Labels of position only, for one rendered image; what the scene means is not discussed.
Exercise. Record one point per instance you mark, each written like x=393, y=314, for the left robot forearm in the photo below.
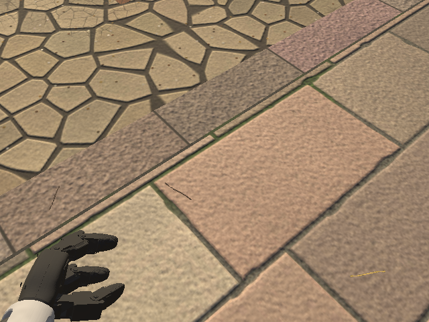
x=29, y=311

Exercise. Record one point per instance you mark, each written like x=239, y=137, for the robot left hand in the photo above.
x=51, y=279

